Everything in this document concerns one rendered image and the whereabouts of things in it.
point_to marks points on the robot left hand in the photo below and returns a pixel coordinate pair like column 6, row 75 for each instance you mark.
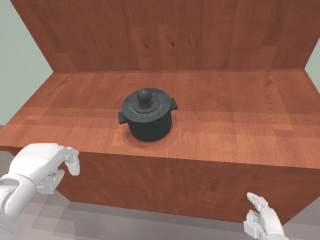
column 37, row 161

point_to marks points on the robot right hand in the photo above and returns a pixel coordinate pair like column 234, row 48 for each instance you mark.
column 260, row 225

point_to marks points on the table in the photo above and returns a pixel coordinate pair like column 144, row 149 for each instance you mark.
column 248, row 117

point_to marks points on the robot left forearm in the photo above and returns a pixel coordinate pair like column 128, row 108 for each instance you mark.
column 16, row 191

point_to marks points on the knob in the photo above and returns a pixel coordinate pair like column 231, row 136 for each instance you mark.
column 144, row 95

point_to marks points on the pot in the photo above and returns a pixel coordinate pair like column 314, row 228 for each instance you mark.
column 150, row 132

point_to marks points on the lid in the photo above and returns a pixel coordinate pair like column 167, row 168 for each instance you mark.
column 146, row 113

